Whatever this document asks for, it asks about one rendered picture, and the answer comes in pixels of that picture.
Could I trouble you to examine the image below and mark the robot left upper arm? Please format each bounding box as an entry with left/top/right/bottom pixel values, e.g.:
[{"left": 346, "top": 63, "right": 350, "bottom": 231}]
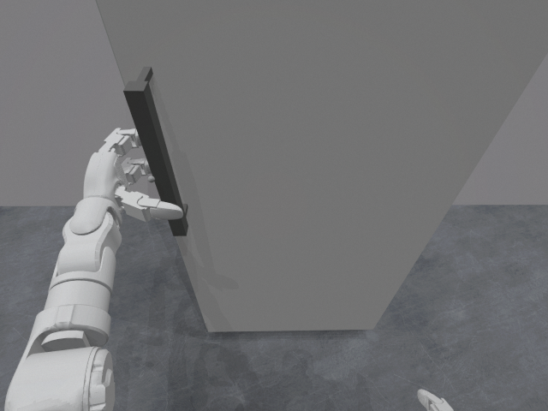
[{"left": 9, "top": 346, "right": 115, "bottom": 411}]

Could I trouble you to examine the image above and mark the fridge door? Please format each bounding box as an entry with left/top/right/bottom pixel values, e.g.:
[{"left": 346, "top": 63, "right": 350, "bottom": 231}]
[{"left": 97, "top": 0, "right": 548, "bottom": 332}]

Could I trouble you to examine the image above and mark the left robot hand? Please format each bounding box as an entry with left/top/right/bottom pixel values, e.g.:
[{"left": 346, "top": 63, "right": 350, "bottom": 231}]
[{"left": 83, "top": 128, "right": 183, "bottom": 222}]

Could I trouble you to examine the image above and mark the left robot forearm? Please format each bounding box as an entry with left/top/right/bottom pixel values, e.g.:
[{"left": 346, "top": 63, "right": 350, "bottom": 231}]
[{"left": 4, "top": 197, "right": 122, "bottom": 411}]

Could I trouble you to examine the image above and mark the right robot hand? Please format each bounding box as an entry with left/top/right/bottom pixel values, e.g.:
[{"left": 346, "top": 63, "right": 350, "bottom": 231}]
[{"left": 417, "top": 389, "right": 454, "bottom": 411}]

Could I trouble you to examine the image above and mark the handle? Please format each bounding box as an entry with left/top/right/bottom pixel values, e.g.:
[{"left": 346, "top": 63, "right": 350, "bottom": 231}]
[{"left": 123, "top": 67, "right": 188, "bottom": 236}]

